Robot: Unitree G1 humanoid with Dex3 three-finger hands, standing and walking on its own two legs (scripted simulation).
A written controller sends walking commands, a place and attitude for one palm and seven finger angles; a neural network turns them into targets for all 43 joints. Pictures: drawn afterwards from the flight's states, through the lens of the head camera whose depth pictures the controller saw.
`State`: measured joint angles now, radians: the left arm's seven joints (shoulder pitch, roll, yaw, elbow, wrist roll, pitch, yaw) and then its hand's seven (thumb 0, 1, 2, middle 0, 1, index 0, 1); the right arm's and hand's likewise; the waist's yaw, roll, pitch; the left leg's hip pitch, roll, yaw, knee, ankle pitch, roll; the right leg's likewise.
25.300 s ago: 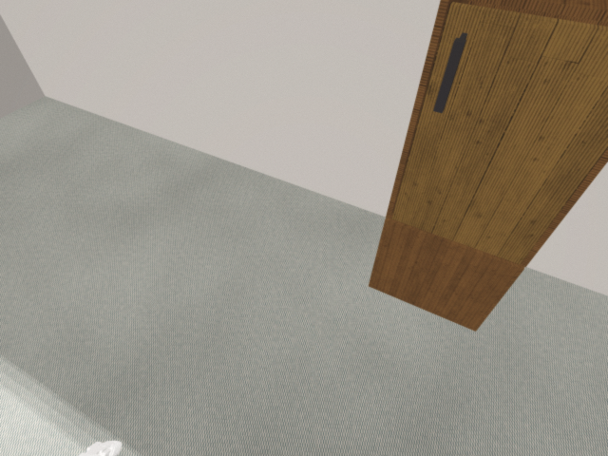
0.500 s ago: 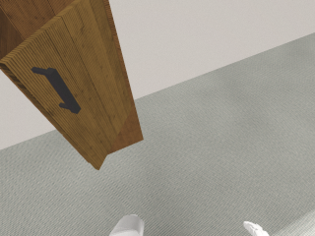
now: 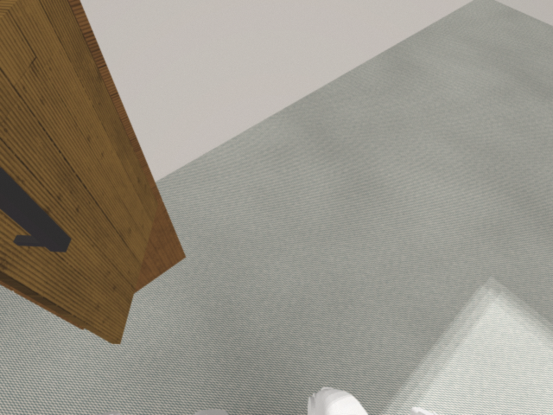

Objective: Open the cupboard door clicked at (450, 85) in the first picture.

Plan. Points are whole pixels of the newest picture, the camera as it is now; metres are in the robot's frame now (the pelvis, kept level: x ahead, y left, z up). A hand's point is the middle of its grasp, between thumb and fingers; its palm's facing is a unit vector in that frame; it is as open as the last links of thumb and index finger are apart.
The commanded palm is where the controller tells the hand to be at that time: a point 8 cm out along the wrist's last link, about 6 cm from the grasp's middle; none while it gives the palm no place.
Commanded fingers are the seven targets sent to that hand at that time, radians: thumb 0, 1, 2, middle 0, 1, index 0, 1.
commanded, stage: walk to a spot facing it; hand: left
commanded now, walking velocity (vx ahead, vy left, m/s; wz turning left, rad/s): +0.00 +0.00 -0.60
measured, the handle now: (10, 214) +0.29 +0.33 +0.13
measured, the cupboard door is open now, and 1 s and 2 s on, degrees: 46 46 46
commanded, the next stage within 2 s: turn to face it in 1.86 s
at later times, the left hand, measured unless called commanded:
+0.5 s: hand (210, 371) +0.19 +0.12 -0.16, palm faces -0.29 -0.94 -0.18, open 7.4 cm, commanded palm none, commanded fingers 0.00 0.90 0.90 -0.20 -0.30 -0.20 -0.30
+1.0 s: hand (327, 258) +0.42 -0.07 -0.17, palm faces -0.63 -0.75 -0.19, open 7.4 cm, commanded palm none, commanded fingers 0.00 0.90 0.90 -0.20 -0.30 -0.20 -0.30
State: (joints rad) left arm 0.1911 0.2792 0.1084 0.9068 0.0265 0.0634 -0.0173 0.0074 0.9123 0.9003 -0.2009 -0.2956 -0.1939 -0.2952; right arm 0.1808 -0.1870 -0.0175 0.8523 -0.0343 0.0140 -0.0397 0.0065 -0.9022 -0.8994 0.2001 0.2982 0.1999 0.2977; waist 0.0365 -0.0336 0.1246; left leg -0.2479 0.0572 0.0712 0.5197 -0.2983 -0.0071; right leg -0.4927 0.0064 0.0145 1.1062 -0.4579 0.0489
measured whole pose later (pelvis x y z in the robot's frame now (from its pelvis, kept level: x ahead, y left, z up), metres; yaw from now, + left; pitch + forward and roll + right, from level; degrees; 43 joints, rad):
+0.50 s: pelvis +0.05 -0.02 +0.00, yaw -17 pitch +0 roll +0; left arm 0.17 0.18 0.06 0.92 0.03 0.03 -0.01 0.00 0.91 0.90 -0.21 -0.30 -0.20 -0.30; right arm 0.22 -0.22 -0.06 0.89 -0.02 0.03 0.00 0.01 -0.91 -0.90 0.20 0.30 0.20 0.30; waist -0.02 -0.01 0.09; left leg -0.37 0.04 0.05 0.77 -0.41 -0.07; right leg -0.23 0.03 0.09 0.52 -0.30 -0.02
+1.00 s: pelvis +0.19 -0.13 -0.03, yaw -37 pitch +0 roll +1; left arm 0.04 0.20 0.07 0.91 0.03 -0.03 -0.05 0.01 0.91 0.90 -0.20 -0.30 -0.19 -0.30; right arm 0.52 -0.16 -0.02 1.08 -0.02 -0.02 -0.01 0.01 -0.90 -0.90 0.20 0.30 0.20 0.30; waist -0.05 0.00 0.13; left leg -0.03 0.18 0.29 0.76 -0.53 -0.08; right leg -0.46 -0.02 -0.15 0.68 -0.21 -0.11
